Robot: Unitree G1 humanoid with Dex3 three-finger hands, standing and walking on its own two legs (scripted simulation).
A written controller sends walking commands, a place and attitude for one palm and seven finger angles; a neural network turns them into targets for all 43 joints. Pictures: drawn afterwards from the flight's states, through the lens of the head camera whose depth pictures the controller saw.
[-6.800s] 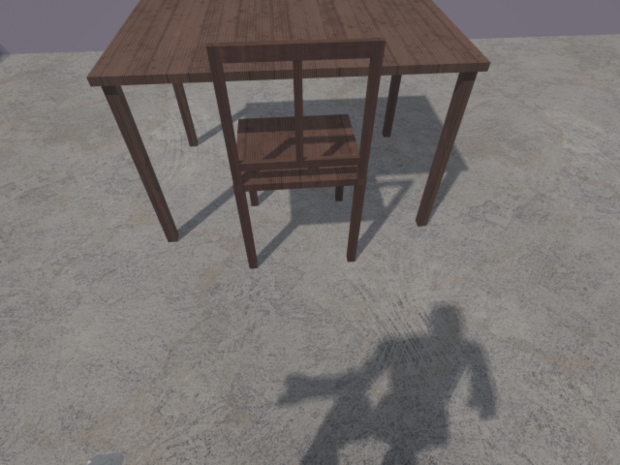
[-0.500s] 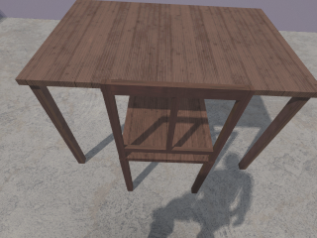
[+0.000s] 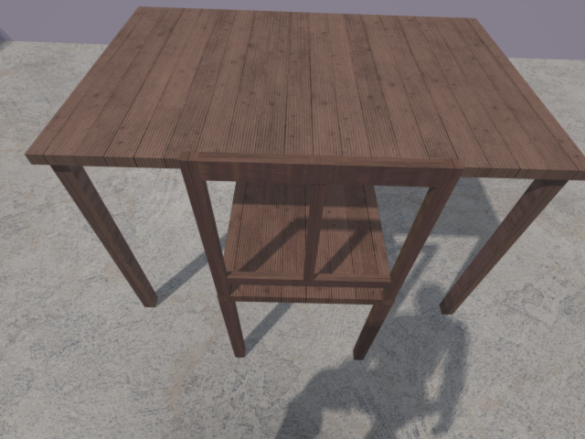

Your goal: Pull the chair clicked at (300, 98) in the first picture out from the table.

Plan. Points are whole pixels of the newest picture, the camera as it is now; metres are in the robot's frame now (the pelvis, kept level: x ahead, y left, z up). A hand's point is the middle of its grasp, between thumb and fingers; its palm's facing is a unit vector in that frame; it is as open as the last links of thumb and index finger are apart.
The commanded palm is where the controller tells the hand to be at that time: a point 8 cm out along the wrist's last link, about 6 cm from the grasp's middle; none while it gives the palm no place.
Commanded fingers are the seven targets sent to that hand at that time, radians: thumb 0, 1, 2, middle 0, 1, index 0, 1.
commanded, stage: shuffle to correct the standing spot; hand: left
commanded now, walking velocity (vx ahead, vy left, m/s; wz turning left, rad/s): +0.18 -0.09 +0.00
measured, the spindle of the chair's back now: (312, 236) +0.49 -0.01 -0.08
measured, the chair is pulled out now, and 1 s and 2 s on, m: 0.00 0.00 0.00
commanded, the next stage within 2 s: come to a stop and stand still in 0.04 s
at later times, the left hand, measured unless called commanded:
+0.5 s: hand out of the picture +0.05 +0.14 -0.17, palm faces +0.03 -0.97 -0.24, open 7.3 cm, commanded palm none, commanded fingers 0.00 0.90 0.90 -0.20 -0.30 -0.20 -0.30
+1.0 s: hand out of the picture +0.08 +0.18 -0.17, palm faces +0.03 -0.97 -0.23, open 7.4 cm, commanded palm none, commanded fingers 0.00 0.90 0.90 -0.20 -0.30 -0.20 -0.30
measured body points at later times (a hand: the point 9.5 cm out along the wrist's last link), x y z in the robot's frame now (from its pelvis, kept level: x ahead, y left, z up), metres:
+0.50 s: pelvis +0.04 -0.04 +0.00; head +0.09 -0.05 +0.45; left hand +0.05 +0.19 -0.15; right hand +0.08 -0.27 -0.16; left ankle +0.04 +0.10 -0.73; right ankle -0.06 -0.14 -0.73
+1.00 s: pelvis +0.01 -0.01 -0.01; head +0.02 +0.00 +0.44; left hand +0.08 +0.23 -0.15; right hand +0.08 -0.24 -0.15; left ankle +0.06 +0.07 -0.74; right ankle +0.00 -0.13 -0.73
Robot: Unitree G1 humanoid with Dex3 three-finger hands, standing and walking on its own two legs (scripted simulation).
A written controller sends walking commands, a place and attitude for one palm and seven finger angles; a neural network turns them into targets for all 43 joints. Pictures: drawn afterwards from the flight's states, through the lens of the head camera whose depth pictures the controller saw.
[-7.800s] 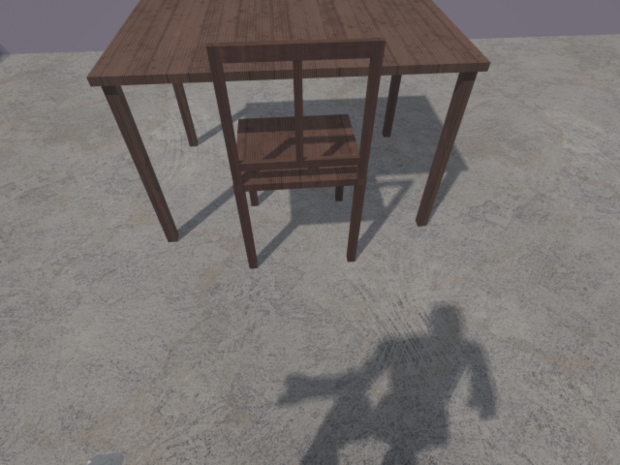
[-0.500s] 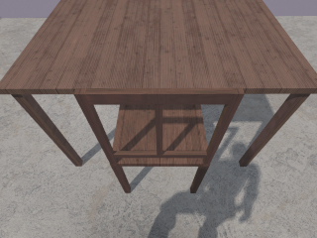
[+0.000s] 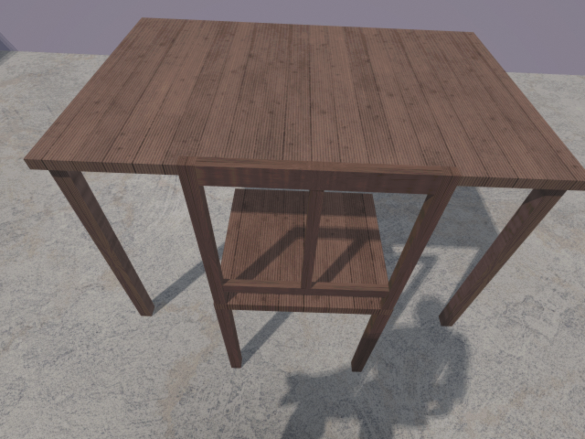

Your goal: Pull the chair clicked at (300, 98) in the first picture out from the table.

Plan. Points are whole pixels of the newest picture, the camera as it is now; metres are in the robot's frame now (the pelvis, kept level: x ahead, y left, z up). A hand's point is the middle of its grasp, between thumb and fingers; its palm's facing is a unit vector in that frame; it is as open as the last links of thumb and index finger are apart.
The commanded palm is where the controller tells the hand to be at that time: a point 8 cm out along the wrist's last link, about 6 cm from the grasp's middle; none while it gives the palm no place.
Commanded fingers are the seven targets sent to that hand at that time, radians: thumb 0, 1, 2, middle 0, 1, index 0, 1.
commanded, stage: come to a stop and stand still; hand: left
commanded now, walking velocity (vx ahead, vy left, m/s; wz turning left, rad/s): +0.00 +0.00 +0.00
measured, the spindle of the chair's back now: (310, 243) +0.48 +0.00 -0.07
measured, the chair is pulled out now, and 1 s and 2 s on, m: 0.00 0.00 0.00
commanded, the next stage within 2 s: look again from close up in 0.12 s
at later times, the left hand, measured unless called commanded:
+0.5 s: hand out of the picture +0.01 +0.17 -0.16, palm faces +0.01 -0.98 -0.17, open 7.4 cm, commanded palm none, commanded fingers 0.00 0.90 0.90 -0.20 -0.30 -0.20 -0.30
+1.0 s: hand out of the picture +0.04 +0.15 -0.16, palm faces +0.02 -0.98 -0.19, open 7.4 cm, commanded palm none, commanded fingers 0.00 0.90 0.90 -0.20 -0.30 -0.20 -0.30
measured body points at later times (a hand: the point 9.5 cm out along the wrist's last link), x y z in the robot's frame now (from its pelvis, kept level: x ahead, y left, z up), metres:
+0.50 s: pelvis +0.03 +0.00 +0.01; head +0.05 +0.01 +0.46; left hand +0.01 +0.22 -0.15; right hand +0.02 -0.21 -0.14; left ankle +0.05 +0.08 -0.73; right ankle +0.00 -0.12 -0.73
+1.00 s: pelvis +0.05 -0.01 +0.02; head +0.06 -0.01 +0.47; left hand +0.04 +0.20 -0.15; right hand +0.06 -0.24 -0.14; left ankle +0.05 +0.08 -0.73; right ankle +0.00 -0.12 -0.73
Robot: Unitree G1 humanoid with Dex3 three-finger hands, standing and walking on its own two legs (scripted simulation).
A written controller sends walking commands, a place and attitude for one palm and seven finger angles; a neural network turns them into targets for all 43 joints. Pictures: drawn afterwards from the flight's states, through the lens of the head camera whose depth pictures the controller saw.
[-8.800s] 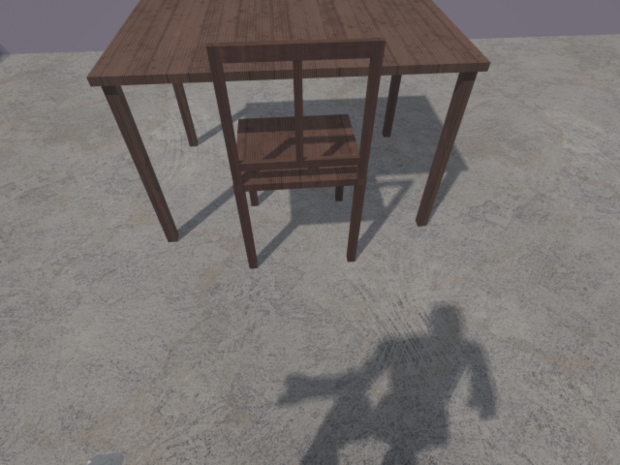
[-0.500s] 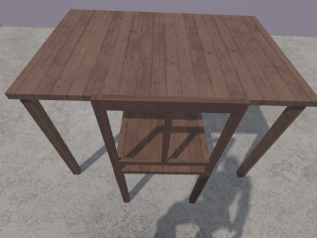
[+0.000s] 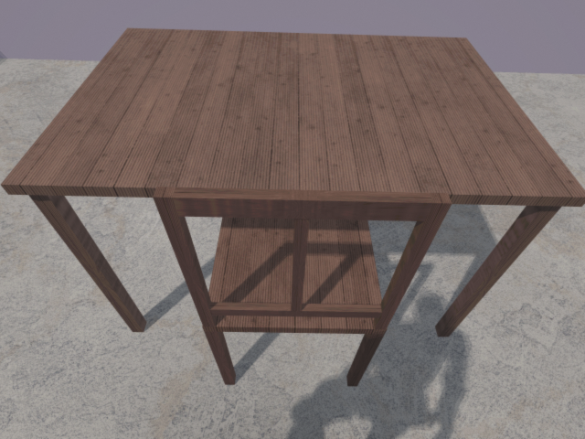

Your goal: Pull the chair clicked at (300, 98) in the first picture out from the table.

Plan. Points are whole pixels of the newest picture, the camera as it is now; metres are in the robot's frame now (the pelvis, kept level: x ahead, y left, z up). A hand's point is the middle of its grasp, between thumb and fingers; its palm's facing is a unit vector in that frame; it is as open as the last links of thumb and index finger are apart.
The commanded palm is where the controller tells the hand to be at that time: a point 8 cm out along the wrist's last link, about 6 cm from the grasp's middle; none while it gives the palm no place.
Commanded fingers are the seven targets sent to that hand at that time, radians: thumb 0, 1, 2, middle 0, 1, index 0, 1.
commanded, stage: look again from close up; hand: left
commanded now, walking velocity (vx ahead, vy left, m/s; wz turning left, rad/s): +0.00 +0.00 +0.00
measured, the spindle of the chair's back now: (298, 268) +0.43 +0.02 -0.09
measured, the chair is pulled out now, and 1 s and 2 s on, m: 0.00 0.00 0.00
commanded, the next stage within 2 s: raise the hand toward the chair's back in 0.58 s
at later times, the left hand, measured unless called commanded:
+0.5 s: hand out of the picture -0.03 +0.14 -0.18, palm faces +0.04 -0.98 -0.18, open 7.4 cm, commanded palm none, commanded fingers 0.00 0.90 0.90 -0.20 -0.30 -0.20 -0.30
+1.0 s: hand (206, 404) +0.17 +0.13 -0.02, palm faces -0.01 -1.00 +0.03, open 8.4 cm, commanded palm +0.11 +0.20 -0.07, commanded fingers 0.00 0.50 0.73 -0.16 -0.24 -0.16 -0.24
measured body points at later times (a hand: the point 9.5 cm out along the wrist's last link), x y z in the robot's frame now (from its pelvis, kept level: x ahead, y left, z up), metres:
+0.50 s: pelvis +0.00 -0.02 +0.00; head +0.01 -0.02 +0.45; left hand -0.03 +0.19 -0.16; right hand +0.00 -0.24 -0.16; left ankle +0.00 +0.09 -0.74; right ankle -0.05 -0.11 -0.74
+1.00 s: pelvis -0.06 -0.03 -0.07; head -0.03 -0.03 +0.38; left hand +0.16 +0.18 -0.02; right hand +0.16 -0.29 -0.11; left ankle +0.00 +0.09 -0.74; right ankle -0.05 -0.11 -0.74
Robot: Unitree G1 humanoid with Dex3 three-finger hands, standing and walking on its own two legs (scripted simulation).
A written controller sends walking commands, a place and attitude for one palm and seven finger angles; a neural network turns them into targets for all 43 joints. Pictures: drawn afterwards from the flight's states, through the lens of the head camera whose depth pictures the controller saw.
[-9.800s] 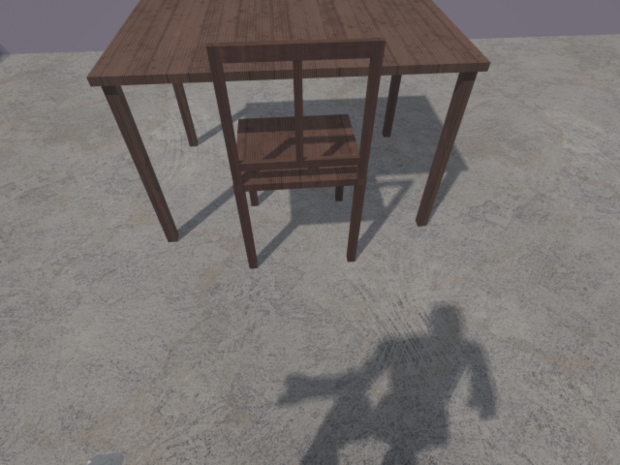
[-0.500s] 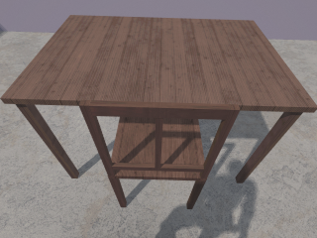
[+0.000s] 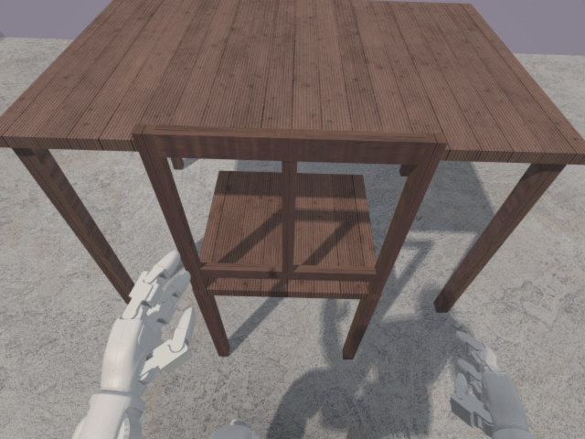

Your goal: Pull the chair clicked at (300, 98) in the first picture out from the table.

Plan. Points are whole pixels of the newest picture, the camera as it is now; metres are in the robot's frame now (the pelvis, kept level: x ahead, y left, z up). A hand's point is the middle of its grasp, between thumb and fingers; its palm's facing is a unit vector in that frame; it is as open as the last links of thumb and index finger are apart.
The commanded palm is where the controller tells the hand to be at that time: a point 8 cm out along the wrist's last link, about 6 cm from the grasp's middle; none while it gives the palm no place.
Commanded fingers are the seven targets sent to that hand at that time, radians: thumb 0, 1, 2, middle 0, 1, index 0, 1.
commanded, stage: raise the hand toward the chair's back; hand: left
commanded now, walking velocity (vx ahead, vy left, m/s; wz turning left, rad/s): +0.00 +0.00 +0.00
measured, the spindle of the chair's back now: (288, 222) +0.48 +0.03 -0.02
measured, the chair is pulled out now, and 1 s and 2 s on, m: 0.00 0.00 0.00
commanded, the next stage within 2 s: aim the fingers beside a spindle in 1.78 s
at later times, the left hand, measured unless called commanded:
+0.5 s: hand (157, 363) +0.22 +0.19 +0.01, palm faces +0.01 -1.00 -0.02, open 12.7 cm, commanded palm +0.18 +0.25 +0.01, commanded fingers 0.00 -0.08 0.48 -0.10 -0.15 -0.10 -0.15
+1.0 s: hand (128, 352) +0.23 +0.22 +0.02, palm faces +0.05 -1.00 -0.05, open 16.5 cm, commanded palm +0.20 +0.28 +0.02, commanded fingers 0.00 -0.50 0.30 -0.06 -0.08 -0.06 -0.08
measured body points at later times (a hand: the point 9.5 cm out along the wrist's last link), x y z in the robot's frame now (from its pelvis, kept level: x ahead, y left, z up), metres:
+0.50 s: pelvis -0.01 +0.01 -0.03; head +0.05 +0.02 +0.42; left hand +0.21 +0.24 +0.01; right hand +0.16 -0.20 -0.12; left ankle +0.05 +0.12 -0.68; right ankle +0.00 -0.08 -0.68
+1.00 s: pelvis +0.00 +0.03 -0.02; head +0.05 +0.05 +0.43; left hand +0.22 +0.27 +0.03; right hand +0.20 -0.19 -0.08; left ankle +0.05 +0.12 -0.68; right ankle +0.00 -0.08 -0.68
